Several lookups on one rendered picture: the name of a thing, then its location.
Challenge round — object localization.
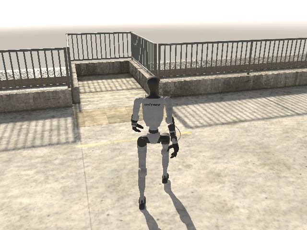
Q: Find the right robot hand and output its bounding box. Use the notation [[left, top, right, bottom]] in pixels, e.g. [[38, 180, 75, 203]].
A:
[[167, 143, 179, 158]]

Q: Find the humanoid robot torso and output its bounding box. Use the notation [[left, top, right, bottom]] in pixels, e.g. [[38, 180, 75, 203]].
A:
[[142, 96, 164, 144]]

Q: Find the right robot forearm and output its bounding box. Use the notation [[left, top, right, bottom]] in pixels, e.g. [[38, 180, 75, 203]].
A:
[[168, 117, 178, 144]]

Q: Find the robot left upper arm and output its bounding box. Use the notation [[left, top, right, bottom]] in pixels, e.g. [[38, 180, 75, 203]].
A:
[[132, 96, 143, 121]]

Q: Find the robot right upper arm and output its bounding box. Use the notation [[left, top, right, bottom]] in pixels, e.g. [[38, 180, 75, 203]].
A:
[[163, 96, 173, 124]]

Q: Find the robot left thigh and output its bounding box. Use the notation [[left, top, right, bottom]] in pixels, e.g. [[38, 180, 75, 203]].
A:
[[137, 135, 147, 177]]

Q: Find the left robot forearm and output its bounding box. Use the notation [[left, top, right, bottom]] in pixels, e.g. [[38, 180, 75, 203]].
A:
[[131, 114, 138, 127]]

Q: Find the left robot hand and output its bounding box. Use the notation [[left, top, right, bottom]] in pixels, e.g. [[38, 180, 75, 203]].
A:
[[132, 124, 143, 132]]

